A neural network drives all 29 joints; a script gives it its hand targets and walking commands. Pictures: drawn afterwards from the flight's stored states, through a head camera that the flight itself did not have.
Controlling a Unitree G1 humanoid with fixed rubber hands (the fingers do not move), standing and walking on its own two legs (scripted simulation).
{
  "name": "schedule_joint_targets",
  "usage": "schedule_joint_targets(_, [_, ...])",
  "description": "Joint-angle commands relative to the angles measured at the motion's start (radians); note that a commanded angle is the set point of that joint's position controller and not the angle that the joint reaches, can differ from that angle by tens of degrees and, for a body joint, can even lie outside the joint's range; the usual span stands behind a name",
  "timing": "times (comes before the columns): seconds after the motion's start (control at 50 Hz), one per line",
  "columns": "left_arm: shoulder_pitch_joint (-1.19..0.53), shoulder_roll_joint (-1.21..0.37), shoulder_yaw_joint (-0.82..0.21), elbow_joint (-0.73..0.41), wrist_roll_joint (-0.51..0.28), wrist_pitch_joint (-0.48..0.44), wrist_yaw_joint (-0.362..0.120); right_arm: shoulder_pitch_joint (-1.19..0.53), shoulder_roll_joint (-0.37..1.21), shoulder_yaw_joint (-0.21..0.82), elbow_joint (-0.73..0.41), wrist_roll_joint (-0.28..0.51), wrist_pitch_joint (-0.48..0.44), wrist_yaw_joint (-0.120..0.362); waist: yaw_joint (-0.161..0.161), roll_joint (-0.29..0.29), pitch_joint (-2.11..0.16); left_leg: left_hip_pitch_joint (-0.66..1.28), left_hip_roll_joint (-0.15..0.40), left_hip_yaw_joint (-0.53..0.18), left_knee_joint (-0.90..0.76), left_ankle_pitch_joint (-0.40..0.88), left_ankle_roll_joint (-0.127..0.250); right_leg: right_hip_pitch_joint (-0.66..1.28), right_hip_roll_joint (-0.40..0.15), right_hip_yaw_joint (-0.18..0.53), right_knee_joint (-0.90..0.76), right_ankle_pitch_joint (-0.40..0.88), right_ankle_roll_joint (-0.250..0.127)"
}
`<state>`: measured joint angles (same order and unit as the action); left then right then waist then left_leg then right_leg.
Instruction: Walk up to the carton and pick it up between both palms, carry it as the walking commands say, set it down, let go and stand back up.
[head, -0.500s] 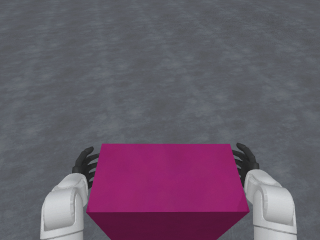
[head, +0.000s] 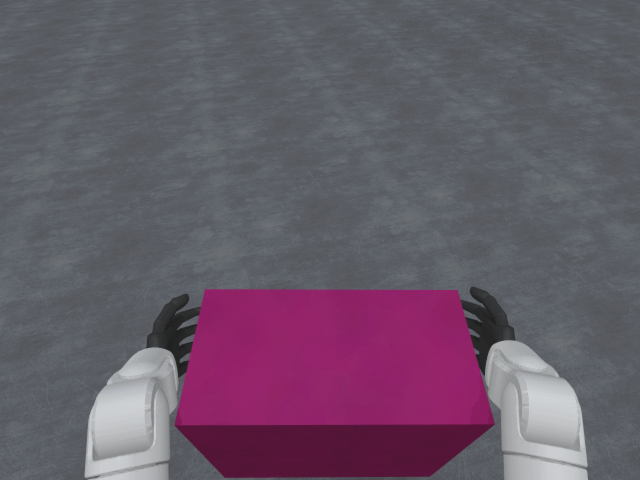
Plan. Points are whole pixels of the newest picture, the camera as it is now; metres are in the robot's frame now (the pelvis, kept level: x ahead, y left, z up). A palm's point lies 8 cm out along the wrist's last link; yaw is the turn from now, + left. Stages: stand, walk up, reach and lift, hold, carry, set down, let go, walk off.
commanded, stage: carry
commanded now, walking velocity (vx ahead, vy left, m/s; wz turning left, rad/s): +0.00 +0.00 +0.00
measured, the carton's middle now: (329, 393) +0.25 +0.00 -0.02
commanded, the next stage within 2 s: none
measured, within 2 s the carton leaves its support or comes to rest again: neither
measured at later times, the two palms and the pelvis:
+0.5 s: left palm (158, 358) +0.25 +0.20 +0.06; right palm (487, 352) +0.26 -0.18 +0.06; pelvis +0.00 +0.01 +0.00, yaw +0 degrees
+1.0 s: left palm (153, 360) +0.25 +0.21 +0.06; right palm (482, 353) +0.26 -0.18 +0.06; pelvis +0.00 +0.01 +0.00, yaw +0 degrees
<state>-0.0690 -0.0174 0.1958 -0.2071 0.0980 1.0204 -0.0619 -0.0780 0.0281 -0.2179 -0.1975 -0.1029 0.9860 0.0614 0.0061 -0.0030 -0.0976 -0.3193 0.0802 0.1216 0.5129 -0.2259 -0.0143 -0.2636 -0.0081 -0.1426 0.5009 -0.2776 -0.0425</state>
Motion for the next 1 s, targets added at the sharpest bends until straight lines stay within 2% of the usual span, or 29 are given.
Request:
schedule_joint_targets(0.0, [-0.48,-0.693,-0.659,-0.164,-0.27,-0.04,-0.141,-0.431,0.696,0.67,-0.122,0.264,-0.007,0.136,0.0,0.005,-0.216,0.103,0.076,-0.08,-0.045,0.187,0.021,0.058,-0.131,0.126,-0.088,0.213,0.006])
schedule_joint_targets(0.98, [-0.475,-0.669,-0.637,-0.131,-0.243,-0.1,-0.133,-0.419,0.675,0.651,-0.091,0.238,-0.063,0.131,-0.001,0.009,-0.215,0.095,0.079,-0.092,-0.051,0.19,0.037,0.054,-0.132,0.125,-0.07,0.171,0.013])
